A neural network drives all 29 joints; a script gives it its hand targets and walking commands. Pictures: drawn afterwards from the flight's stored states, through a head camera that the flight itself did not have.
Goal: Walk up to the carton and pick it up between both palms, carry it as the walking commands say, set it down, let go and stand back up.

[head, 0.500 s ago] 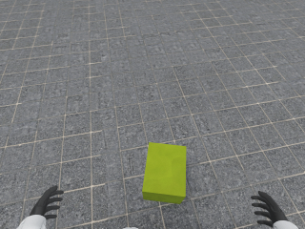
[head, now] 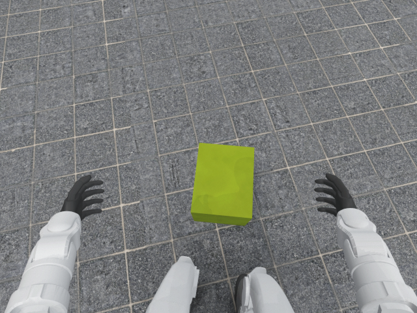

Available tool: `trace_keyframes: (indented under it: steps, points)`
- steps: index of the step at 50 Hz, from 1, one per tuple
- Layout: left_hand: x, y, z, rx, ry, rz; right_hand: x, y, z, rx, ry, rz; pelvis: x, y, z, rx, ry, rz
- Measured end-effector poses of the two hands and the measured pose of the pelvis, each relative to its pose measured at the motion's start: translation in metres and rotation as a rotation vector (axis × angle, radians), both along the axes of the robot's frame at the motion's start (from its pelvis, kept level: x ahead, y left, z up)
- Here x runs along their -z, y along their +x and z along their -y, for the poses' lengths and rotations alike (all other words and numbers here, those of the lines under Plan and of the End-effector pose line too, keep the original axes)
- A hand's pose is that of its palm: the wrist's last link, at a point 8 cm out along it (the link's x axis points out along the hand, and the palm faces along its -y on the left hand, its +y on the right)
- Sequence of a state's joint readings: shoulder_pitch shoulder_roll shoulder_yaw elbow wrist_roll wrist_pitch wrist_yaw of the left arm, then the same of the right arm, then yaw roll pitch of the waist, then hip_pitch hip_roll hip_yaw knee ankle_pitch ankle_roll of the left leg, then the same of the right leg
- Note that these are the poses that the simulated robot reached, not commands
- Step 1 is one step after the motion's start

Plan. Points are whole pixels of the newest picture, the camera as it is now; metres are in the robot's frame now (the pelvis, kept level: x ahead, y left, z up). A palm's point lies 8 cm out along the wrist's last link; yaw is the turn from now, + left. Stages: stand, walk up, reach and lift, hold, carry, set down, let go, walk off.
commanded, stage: reach and lift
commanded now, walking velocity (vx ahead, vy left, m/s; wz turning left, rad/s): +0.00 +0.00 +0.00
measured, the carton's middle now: (222, 185) +0.51 +0.01 -0.61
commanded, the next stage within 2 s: none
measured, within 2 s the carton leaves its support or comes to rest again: neither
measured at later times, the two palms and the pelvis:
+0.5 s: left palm (126, 154) +0.43 +0.26 -0.13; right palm (319, 163) +0.45 -0.20 -0.13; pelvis -0.03 +0.02 -0.04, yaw -2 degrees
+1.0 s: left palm (147, 137) +0.50 +0.23 -0.17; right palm (301, 149) +0.50 -0.17 -0.18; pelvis -0.02 +0.01 -0.07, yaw -2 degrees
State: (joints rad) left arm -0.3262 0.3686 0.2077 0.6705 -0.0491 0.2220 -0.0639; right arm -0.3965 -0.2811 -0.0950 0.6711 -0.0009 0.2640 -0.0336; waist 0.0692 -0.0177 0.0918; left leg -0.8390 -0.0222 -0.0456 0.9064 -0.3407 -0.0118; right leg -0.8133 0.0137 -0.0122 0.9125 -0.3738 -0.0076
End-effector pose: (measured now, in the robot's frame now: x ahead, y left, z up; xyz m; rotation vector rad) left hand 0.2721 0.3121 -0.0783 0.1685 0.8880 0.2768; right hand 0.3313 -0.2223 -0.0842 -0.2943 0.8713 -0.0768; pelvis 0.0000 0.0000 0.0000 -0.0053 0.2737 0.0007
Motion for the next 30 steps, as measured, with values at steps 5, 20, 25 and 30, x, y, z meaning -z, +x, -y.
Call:
trace_keyframes:
  steps: [5, 20, 25, 30]
  points:
    - [0.011, 0.032, 0.011, 0.029, -0.023, 0.03, 0.01, 0.017, -0.005, 0.015, 0.009, 0.014, 0.009, -0.012, -0.005, 0.003, -0.006, -0.051]
    - [0.044, 0.124, 0.044, 0.064, -0.066, 0.127, 0.032, 0.088, -0.016, 0.056, 0.083, 0.113, 0.032, -0.027, -0.018, 0.032, 0.002, -0.23]
    - [0.052, 0.154, 0.054, 0.067, -0.084, 0.167, 0.042, 0.114, -0.026, 0.06, 0.116, 0.149, 0.039, -0.025, -0.019, 0.033, 0.003, -0.295]
    - [0.062, 0.18, 0.066, 0.074, -0.103, 0.199, 0.054, 0.134, -0.036, 0.072, 0.148, 0.18, 0.047, -0.021, -0.019, 0.033, 0.004, -0.363]
